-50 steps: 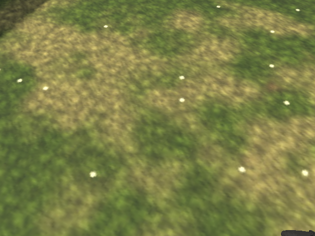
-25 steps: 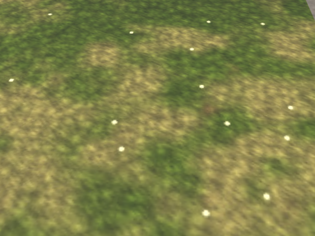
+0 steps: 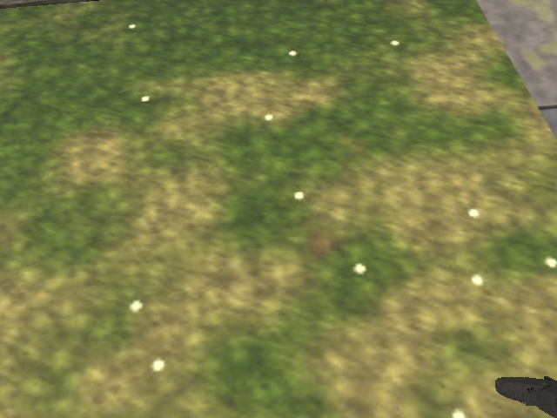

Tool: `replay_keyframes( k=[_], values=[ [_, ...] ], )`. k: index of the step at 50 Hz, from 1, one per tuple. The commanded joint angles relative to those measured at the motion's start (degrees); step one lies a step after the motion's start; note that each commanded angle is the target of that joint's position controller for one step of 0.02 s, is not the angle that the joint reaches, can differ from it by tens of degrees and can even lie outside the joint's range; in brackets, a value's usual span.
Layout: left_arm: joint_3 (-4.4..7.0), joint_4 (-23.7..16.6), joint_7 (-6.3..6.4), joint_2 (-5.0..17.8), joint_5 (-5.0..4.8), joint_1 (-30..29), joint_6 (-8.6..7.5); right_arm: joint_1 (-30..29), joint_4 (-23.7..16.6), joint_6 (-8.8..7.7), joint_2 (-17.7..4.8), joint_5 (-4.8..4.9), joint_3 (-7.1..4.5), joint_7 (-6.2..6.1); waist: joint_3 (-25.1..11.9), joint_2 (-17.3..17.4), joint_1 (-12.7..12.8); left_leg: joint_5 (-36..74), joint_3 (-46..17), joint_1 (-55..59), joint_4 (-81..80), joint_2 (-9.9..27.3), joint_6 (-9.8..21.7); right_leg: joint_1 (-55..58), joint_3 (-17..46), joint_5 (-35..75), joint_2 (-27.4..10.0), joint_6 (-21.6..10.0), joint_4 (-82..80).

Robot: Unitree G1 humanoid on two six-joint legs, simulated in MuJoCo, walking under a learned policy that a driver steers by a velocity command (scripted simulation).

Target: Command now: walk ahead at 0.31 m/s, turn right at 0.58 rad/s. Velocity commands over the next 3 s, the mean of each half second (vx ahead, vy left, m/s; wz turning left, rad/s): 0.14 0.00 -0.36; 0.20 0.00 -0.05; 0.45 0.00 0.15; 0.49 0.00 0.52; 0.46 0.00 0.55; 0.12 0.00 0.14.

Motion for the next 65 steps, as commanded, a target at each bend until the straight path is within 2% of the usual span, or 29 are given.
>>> replay_keyframes(
  k=[1,4,5,6,7,8,9,10,12,17,22,23,24,25,27,32,34,38,42,43,44,45,46,48,51,56,61,63,65],
  values=[
    [2.78,-2.71,1.01,9.57,-0.35,1.23,0.67,-3.41,-4.45,-0.98,-5.02,0.36,-1.32,0.65,-4.13,-7.86,-0.70,3.03,2.48,10.72,-5.55,-5.21,0.53,-3.58,9.59,21.68,-10.79,-5.34,0.49],
    [2.64,-4.71,1.62,8.37,-0.13,-2.74,1.33,2.68,-2.99,-1.59,-7.09,-0.07,-2.35,0.70,-6.34,-9.20,-4.80,2.44,1.81,16.75,-10.21,-4.42,3.40,-0.73,13.67,22.12,-10.17,-2.51,9.88],
    [2.01,-5.82,1.50,6.29,0.13,-3.21,1.19,6.38,-2.60,-1.90,-8.59,-1.01,-2.73,0.33,-10.24,-7.20,-6.51,10.00,0.26,25.45,-11.68,-0.61,5.63,-2.78,11.84,19.44,-6.85,-0.24,17.80],
    [0.80,-6.87,1.37,2.35,1.50,1.10,1.10,10.46,-2.84,-1.70,-11.84,-2.07,-3.10,-0.17,-17.98,4.23,-5.57,32.03,-10.69,41.61,-6.87,12.41,10.18,-12.63,6.27,-7.12,-1.42,2.81,34.38],
    [0.43,-6.58,0.96,3.53,0.09,11.79,1.03,12.61,-1.63,-0.46,-12.32,-1.70,-3.23,0.13,-25.98,18.63,-1.81,29.15,-30.83,52.57,-8.39,24.65,21.48,-24.43,3.12,-29.48,2.07,5.25,48.27],
    [1.62,-4.39,0.96,9.16,-0.42,12.02,1.58,9.58,-3.18,0.37,-8.75,-0.35,-2.53,0.23,-23.29,10.67,-2.56,13.28,-31.60,47.43,-11.31,22.59,21.15,-27.25,4.08,-24.15,-2.47,6.98,54.37],
    [2.23,-5.11,1.19,11.06,-0.51,4.86,2.57,7.25,-4.09,1.18,-5.56,-0.34,-1.50,-0.08,-16.77,6.07,-4.49,5.28,-23.02,41.65,-12.39,18.31,18.53,-29.03,1.41,-19.74,-3.90,8.12,56.19],
    [2.29,-5.41,1.58,10.69,-0.23,1.45,3.66,4.76,-3.99,1.97,-4.04,-0.70,-0.64,-0.12,-12.53,2.63,-4.30,0.81,-17.24,34.67,-13.92,14.92,16.97,-28.23,0.00,-17.12,-5.18,8.68,54.39],
    [1.76,-6.44,1.79,7.92,0.23,-0.29,4.85,1.95,-3.05,2.72,-4.59,-1.11,-0.40,-0.20,-6.89,4.60,-2.59,-1.24,-9.97,22.84,-17.30,10.47,15.82,-22.36,-1.54,-14.51,-6.94,8.71,46.96],
    [-0.16,-6.07,1.33,3.56,1.24,-1.03,3.96,1.64,-0.76,2.97,-6.02,-0.31,-0.96,-0.20,-10.71,6.22,-2.97,10.44,-3.18,22.14,-16.82,9.67,17.78,-10.95,-5.20,-8.70,-7.62,8.07,25.89],
    [-0.04,-5.28,0.27,4.54,1.79,-2.26,4.24,2.51,1.33,4.20,-5.29,0.91,-0.04,0.10,-8.08,4.71,-1.95,-12.66,-2.33,16.85,-15.75,7.50,13.44,1.07,-7.14,4.21,-6.48,4.38,5.40],
    [0.00,-6.30,0.41,5.97,2.57,-3.23,4.20,4.50,2.29,3.93,-3.51,0.51,0.71,0.40,-7.52,2.02,-2.35,-17.96,-1.21,13.92,-14.28,5.74,9.56,4.17,-2.39,7.77,-10.18,2.40,2.05],
    [0.78,-7.37,0.85,10.69,2.88,-5.80,4.35,7.22,2.17,3.54,-2.31,-0.67,1.05,0.81,-6.38,-7.39,-6.22,-23.32,4.37,12.24,-9.65,0.27,5.53,2.05,5.16,7.84,-16.62,-1.10,0.84],
    [-0.15,-6.68,0.49,6.93,2.87,-7.68,3.99,6.68,2.61,3.55,-1.38,-1.06,1.33,0.68,-6.42,-11.98,-6.65,-19.66,7.04,20.75,-8.82,-1.53,3.20,-7.84,5.77,-3.86,-17.07,-3.11,-2.00],
    [-1.09,-6.57,-0.11,3.80,3.35,-9.52,2.92,4.78,3.52,3.88,-2.92,-1.20,1.00,0.43,-2.79,-10.10,-5.83,-13.88,6.60,24.04,-8.86,-1.35,2.44,-11.68,2.50,-11.53,-12.65,0.36,-2.63],
    [-1.01,-5.31,0.23,4.76,2.22,-6.39,1.73,6.21,6.40,3.69,-3.96,-0.53,0.80,0.12,-2.45,-4.60,-4.81,-10.21,5.52,22.76,-9.98,-0.21,3.68,-7.24,-0.22,1.80,-10.64,2.10,1.95],
    [-0.74,-4.62,0.52,5.25,1.92,-4.68,2.11,6.58,7.71,3.70,-3.44,-0.12,0.90,-0.03,-3.42,-4.86,-4.04,-17.96,8.04,21.77,-7.50,-2.33,3.64,-6.28,-0.08,-8.17,-10.06,0.80,0.95],
    [0.57,-3.81,0.65,8.97,0.71,-1.06,1.83,4.01,6.82,2.19,-3.34,1.26,0.53,0.27,3.24,-10.98,-2.14,-25.51,9.66,9.56,3.73,-4.06,5.89,-5.41,14.91,-27.56,-19.13,-6.61,-7.97],
    [0.18,-4.37,0.46,6.62,-0.01,-6.22,0.51,12.08,10.57,-0.38,-3.98,2.05,-0.08,1.69,1.18,-9.61,-7.56,-19.83,7.19,22.08,-5.44,-2.21,10.06,-9.24,10.28,-14.86,-17.20,-4.77,-3.63],
    [-0.35,-5.71,0.35,4.50,0.17,-9.15,0.26,16.33,12.54,-0.52,-6.06,1.77,-0.76,1.73,0.56,-5.66,-9.31,-20.65,2.64,27.53,-9.01,0.20,10.81,-13.33,4.30,-10.38,-13.05,-1.98,2.65],
    [-1.04,-7.69,0.31,1.38,0.38,-10.47,-0.51,20.79,14.19,-0.56,-10.35,1.75,-1.94,1.55,-0.02,6.22,-9.48,-26.81,-10.71,35.28,-15.30,7.07,14.44,-22.23,-5.99,-7.87,-5.30,2.34,17.16],
    [-0.59,-8.79,0.66,3.29,0.05,-10.61,-1.54,24.76,14.15,-0.58,-12.99,1.18,-2.61,1.71,-1.12,14.37,-11.67,-26.26,-28.83,43.08,-22.17,16.60,20.83,-32.90,-6.85,-14.79,-2.96,4.40,31.13],
    [0.25,-8.27,0.64,5.88,-0.84,-9.87,-2.38,24.19,13.70,-0.82,-10.50,0.71,-1.82,1.46,-0.37,9.04,-10.87,-23.53,-30.55,45.53,-22.04,18.61,21.96,-39.17,-3.30,-18.51,-5.04,4.01,40.74],
    [0.14,-7.12,-0.05,4.81,-0.86,-8.67,-3.39,21.26,12.33,-1.02,-8.29,0.98,-1.17,0.95,-0.30,3.34,-8.86,-19.50,-22.22,46.90,-21.37,15.85,19.03,-43.76,-2.98,-9.43,-8.98,2.42,44.57],
    [0.18,-7.34,-1.30,3.38,0.08,-10.54,-3.26,19.84,12.22,-0.02,-4.99,0.77,0.26,0.74,0.54,3.82,-7.61,-6.76,-10.00,41.38,-24.13,10.90,15.55,-39.04,-5.79,-0.44,-11.69,3.14,37.71],
    [-1.46,-9.74,-2.47,-0.19,-0.11,-18.11,-3.20,20.34,12.21,0.97,-8.56,0.86,-0.15,-0.59,2.13,2.99,-9.11,-0.10,0.27,32.94,-27.00,7.17,14.41,-28.77,-10.11,11.85,-9.45,5.43,17.65],
    [-0.85,-11.48,-3.10,2.74,-0.53,-22.11,-3.46,23.10,13.81,1.23,-9.24,2.03,-0.70,-0.59,4.41,3.62,-8.59,1.76,-0.10,35.39,-26.32,11.14,13.55,-24.50,-8.64,14.94,-8.57,3.08,9.68],
    [0.20,-10.83,-2.95,4.98,-0.18,-18.28,-3.75,22.20,13.69,1.59,-10.32,2.03,-1.20,-0.65,1.70,4.11,-5.10,15.10,-0.14,37.50,-20.51,11.52,12.43,-18.08,-8.96,12.12,-6.85,1.29,8.38],
    [2.56,-6.32,-1.86,9.01,0.03,-2.18,-3.52,20.74,12.79,1.98,-9.58,1.42,-0.92,-0.67,-8.92,3.42,3.43,22.71,2.81,30.22,-1.37,6.91,9.50,5.62,-9.07,11.20,-6.58,-1.54,8.72]
  ],
)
